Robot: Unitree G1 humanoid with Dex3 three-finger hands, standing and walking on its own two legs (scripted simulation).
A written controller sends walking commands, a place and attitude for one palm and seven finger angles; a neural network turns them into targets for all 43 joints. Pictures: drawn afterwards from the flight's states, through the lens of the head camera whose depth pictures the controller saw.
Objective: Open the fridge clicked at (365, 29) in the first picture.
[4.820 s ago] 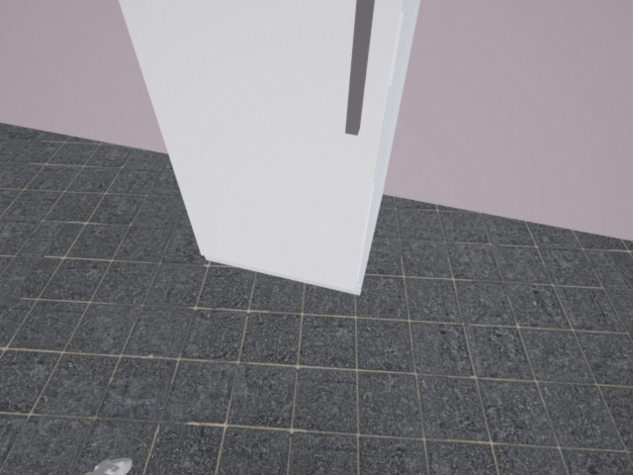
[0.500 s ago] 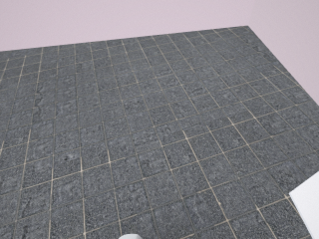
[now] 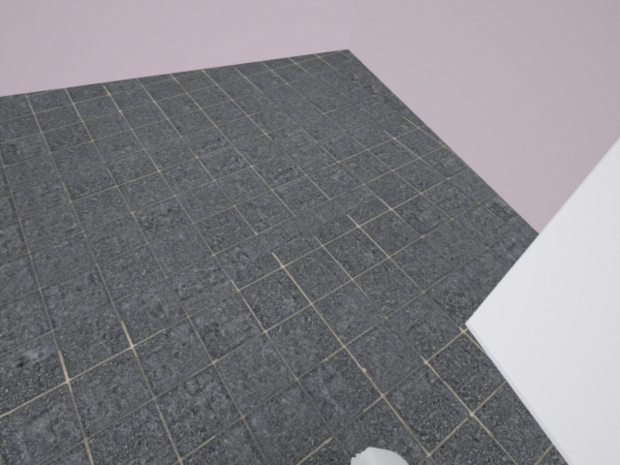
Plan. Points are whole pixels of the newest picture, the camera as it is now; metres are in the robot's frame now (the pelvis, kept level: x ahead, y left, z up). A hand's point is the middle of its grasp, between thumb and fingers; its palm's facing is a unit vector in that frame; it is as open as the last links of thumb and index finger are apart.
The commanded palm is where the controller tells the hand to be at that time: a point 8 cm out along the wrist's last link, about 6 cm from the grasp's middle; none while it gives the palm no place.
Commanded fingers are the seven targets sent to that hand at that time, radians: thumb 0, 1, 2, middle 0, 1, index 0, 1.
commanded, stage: turn to face it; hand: right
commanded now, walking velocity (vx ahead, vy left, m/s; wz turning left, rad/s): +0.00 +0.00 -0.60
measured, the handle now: out of the picture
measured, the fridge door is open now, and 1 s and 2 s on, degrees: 0 0 0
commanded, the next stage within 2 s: take the last steps up to it in 1.70 s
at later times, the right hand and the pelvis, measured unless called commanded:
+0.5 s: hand out of the picture +0.02 -0.30 -0.16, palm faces +0.34 +0.90 -0.26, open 7.4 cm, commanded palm none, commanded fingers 0.00 -0.90 -0.90 0.20 0.30 0.20 0.30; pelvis +0.00 -0.05 +0.00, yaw -18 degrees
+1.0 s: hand out of the picture -0.03 -0.21 -0.15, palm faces +0.59 +0.77 -0.26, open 7.4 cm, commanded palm none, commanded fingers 0.00 -0.90 -0.90 0.20 0.30 0.20 0.30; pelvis +0.01 -0.01 +0.00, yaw -37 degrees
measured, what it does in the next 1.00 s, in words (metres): steps on the spot, turning right: right foot, then left foot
